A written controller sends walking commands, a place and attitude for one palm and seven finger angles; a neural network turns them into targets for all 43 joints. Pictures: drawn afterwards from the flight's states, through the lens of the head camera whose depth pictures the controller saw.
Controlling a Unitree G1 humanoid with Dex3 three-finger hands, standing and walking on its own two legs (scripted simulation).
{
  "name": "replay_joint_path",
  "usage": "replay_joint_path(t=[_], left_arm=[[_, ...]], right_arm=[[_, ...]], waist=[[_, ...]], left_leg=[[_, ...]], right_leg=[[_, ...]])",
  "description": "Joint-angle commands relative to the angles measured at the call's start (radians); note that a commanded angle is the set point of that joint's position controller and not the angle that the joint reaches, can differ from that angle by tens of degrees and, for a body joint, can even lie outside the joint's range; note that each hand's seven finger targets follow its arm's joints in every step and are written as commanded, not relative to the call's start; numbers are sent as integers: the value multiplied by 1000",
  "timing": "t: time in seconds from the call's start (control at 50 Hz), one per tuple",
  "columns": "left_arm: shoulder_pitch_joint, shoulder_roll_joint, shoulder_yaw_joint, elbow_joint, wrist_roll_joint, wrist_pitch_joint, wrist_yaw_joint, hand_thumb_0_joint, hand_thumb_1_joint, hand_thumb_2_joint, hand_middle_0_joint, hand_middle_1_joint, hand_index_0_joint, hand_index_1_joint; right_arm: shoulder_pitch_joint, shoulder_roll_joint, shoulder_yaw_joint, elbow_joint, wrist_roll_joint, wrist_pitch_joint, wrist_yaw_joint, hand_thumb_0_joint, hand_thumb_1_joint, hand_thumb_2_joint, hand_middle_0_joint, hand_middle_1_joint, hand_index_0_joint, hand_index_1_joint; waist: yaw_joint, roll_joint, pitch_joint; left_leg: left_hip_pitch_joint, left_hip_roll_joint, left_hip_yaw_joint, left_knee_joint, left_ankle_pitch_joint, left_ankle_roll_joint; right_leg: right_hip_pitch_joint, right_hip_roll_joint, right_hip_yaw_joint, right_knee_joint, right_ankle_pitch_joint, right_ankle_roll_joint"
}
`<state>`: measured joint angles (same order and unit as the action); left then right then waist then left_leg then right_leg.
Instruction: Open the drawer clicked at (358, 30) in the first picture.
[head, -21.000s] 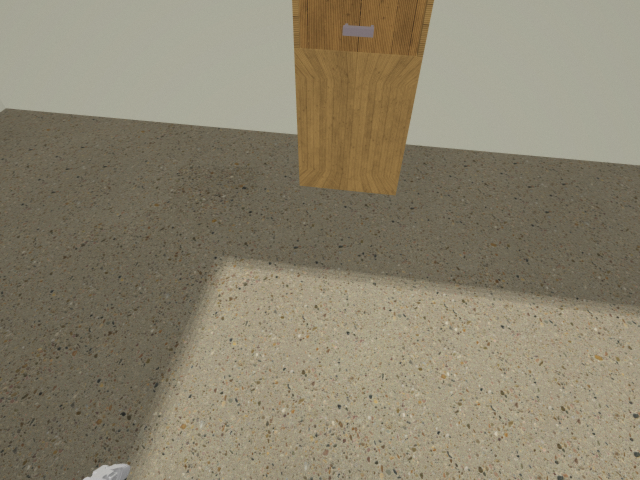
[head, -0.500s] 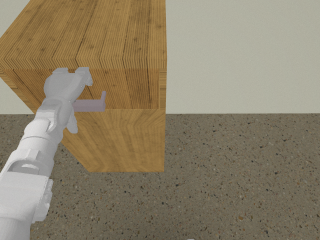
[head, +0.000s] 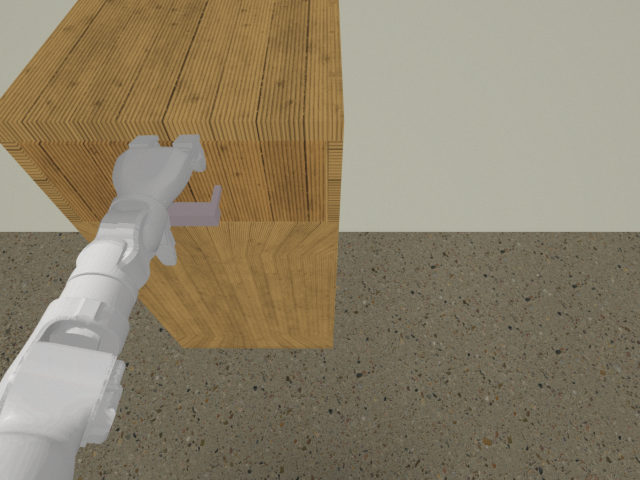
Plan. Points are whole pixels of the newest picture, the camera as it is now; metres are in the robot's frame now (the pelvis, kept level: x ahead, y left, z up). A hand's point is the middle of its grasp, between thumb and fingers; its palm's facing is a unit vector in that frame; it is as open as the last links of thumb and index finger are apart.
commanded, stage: re-aim the fingers above the handle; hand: left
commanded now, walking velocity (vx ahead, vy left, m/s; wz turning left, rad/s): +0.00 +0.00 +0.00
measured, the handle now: (185, 202) +0.51 +0.21 +0.01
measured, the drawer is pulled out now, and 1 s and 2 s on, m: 0.00 0.00 0.00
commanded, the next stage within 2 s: lower the fingers behind the handle in 0.86 s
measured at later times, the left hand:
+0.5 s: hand (162, 204) +0.45 +0.21 +0.07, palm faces -0.03 -0.02 -1.00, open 13.8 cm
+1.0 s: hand (158, 203) +0.46 +0.22 +0.07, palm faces -0.05 -0.01 -1.00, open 13.8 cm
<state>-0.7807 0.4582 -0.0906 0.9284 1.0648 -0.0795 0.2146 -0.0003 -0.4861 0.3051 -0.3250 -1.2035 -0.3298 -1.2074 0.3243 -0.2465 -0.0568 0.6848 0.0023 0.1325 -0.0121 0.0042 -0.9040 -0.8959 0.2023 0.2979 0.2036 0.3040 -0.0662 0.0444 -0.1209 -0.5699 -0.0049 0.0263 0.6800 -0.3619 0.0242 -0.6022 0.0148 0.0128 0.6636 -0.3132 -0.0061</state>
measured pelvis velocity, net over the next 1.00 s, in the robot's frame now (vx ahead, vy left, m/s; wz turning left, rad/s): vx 0.00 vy -0.01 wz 0.00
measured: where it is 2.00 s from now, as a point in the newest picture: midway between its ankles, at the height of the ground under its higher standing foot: outside the picture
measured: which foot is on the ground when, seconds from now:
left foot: down 0.00-1.00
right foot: down 0.00-1.00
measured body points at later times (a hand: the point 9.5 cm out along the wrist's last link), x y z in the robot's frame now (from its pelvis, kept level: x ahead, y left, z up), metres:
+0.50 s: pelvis +0.00 -0.01 +0.00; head +0.06 -0.03 +0.45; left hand +0.45 +0.21 +0.13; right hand +0.07 -0.28 -0.13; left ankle -0.03 +0.10 -0.72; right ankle +0.00 -0.12 -0.72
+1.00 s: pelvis +0.00 -0.01 +0.00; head +0.07 -0.02 +0.45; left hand +0.46 +0.21 +0.12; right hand +0.05 -0.28 -0.13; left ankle -0.03 +0.10 -0.72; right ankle +0.00 -0.12 -0.72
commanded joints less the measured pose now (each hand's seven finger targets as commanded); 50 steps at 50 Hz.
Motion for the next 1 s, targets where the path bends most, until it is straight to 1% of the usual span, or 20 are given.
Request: replay_joint_path(t=[0.0, 0.04, 0.1, 0.12, 0.16, 0.22, 0.26, 0.32, 0.38, 0.48, 0.52, 0.56, 0.64, 0.68, 0.7, 0.74, 0.78, 0.82, 0.84, 0.98], left_arm=[[-464, 252, 102, -215, 2, 2, 53, 0, -500, 300, -300, -1200, -300, -1200], [-444, 207, 71, -248, -6, 1, 47, 0, -500, 300, -300, -1200, -300, -1200], [-411, 219, 86, -252, -9, 6, 41, 0, -500, 300, -300, -1200, -300, -1200], [-372, 243, 112, -231, -10, 12, 39, 0, -500, 300, -300, -1200, -300, -1200], [-398, 208, 69, -232, -7, 22, 33, 0, -500, 300, -300, -1200, -300, -1200], [-397, 279, 119, -227, -5, 18, 28, 0, -500, 300, -300, -1200, -300, -1200], [-427, 247, 85, -252, -4, 7, 24, 0, -500, 300, -300, -1200, -300, -1200], [-391, 272, 115, -290, -18, -20, 17, 0, -500, 300, -300, -1200, -300, -1200], [-374, 249, 101, -269, -24, -27, 16, 0, -500, 300, -300, -1200, -300, -1200], [-365, 300, 134, -280, -18, -28, 18, 0, -500, 300, -300, -1200, -300, -1200], [-351, 233, 83, -256, -25, -21, 12, 0, -500, 300, -300, -1200, -300, -1200], [-390, 276, 106, -265, -22, -25, 12, 0, -500, 300, -300, -1200, -300, -1200], [-424, 259, 83, -239, -22, -31, 11, 0, -500, 300, -300, -1200, -300, -1200], [-465, 285, 100, -251, -21, -42, 16, 0, -500, 300, -300, -1200, -300, -1200], [-455, 313, 129, -263, -19, -50, 20, 0, -500, 300, -300, -1200, -300, -1200], [-447, 293, 112, -231, -15, -45, 23, 0, -500, 300, -300, -1200, -300, -1200], [-411, 334, 157, -202, -14, -43, 28, 0, -500, 300, -300, -1200, -300, -1200], [-397, 314, 137, -179, -14, -30, 27, 0, -500, 300, -300, -1200, -300, -1200], [-375, 334, 155, -176, -9, -26, 26, 0, -500, 300, -300, -1200, -300, -1200], [-368, 276, 120, -220, -23, -49, 10, 0, -500, 300, -300, -1200, -300, -1200]], right_arm=[[68, -154, -55, -85, -2, -22, -12, 0, -900, -900, 200, 300, 200, 300], [59, -150, -56, -93, -3, -21, -9, 0, -900, -900, 200, 300, 200, 300], [55, -151, -57, -95, -1, -15, -7, 0, -900, -900, 200, 300, 200, 300], [49, -152, -56, -99, 0, -13, -8, 0, -900, -900, 200, 300, 200, 300], [37, -152, -50, -100, 3, -11, -10, 0, -900, -900, 200, 300, 200, 300], [32, -155, -47, -100, 5, -13, -20, 0, -900, -900, 200, 300, 200, 300], [27, -150, -47, -103, 5, -17, -24, 0, -900, -900, 200, 300, 200, 300], [29, -148, -52, -108, 2, -21, -25, 0, -900, -900, 200, 300, 200, 300], [25, -147, -53, -102, 3, -21, -23, 0, -900, -900, 200, 300, 200, 300], [15, -151, -50, -101, 4, -19, -25, 0, -900, -900, 200, 300, 200, 300], [18, -148, -52, -98, 8, -19, -21, 0, -900, -900, 200, 300, 200, 300], [21, -154, -52, -95, 7, -20, -24, 0, -900, -900, 200, 300, 200, 300], [24, -153, -46, -92, 9, -25, -31, 0, -900, -900, 200, 300, 200, 300], [33, -156, -49, -87, 5, -30, -34, 0, -900, -900, 200, 300, 200, 300], [38, -152, -51, -89, 5, -32, -33, 0, -900, -900, 200, 300, 200, 300], [42, -150, -49, -85, 4, -31, -32, 0, -900, -900, 200, 300, 200, 300], [46, -154, -50, -87, 1, -30, -31, 0, -900, -900, 200, 300, 200, 300], [45, -157, -48, -85, 5, -29, -29, 0, -900, -900, 200, 300, 200, 300], [45, -157, -49, -91, 5, -28, -29, 0, -900, -900, 200, 300, 200, 300], [60, -159, -57, -92, 3, -25, -25, 0, -900, -900, 200, 300, 200, 300]], waist=[[-3, 9, -396], [0, 16, -408], [6, -8, -404], [15, -23, -388], [-2, -32, -336], [6, -40, -348], [-4, -16, -335], [11, -2, -401], [1, -24, -362], [18, -14, -379], [1, -22, -331], [-2, -30, -334], [-17, -33, -311], [-18, -16, -339], [-3, -7, -379], [-10, -9, -371], [4, -33, -389], [-3, -39, -353], [12, -27, -368], [-3, -26, -376]], left_leg=[[243, -8, -11, -48, 460, 9], [260, -8, -6, -43, 492, 9], [254, -7, -5, -43, 523, 10], [242, -8, -1, -47, 505, 11], [217, -10, 5, -60, 443, 13], [203, -17, 11, -68, 393, 19], [206, -19, 13, -69, 393, 18], [236, -22, 13, -56, 441, 19], [219, -22, 14, -55, 434, 18], [198, -27, 19, -61, 427, 18], [202, -26, 19, -61, 405, 18], [196, -26, 17, -65, 370, 20], [184, -29, 15, -68, 324, 22], [193, -28, 12, -63, 337, 21], [198, -29, 13, -58, 361, 21], [183, -29, 15, -52, 370, 19], [172, -29, 13, -48, 387, 19], [156, -25, 19, -51, 374, 19], [154, -26, 23, -52, 379, 19], [194, -19, 13, -44, 432, 19]], right_leg=[[195, 31, -29, -43, 329, -37], [202, 31, -29, -43, 354, -36], [223, 30, -29, -42, 382, -34], [234, 31, -28, -46, 383, -34], [221, 28, -29, -58, 358, -32], [254, 23, -14, -68, 346, -32], [244, 20, -16, -69, 350, -32], [283, 22, -9, -61, 398, -31], [271, 21, -12, -66, 393, -30], [306, 16, -3, -64, 415, -29], [266, 18, -10, -72, 391, -27], [264, 17, -4, -77, 360, -26], [237, 15, -2, -86, 315, -24], [240, 15, -1, -81, 317, -27], [263, 16, 2, -71, 343, -27], [257, 16, -2, -63, 362, -25], [280, 18, -1, -59, 374, -27], [261, 17, -3, -63, 377, -24], [272, 18, 0, -59, 380, -25], [249, 24, -10, -58, 391, -29]])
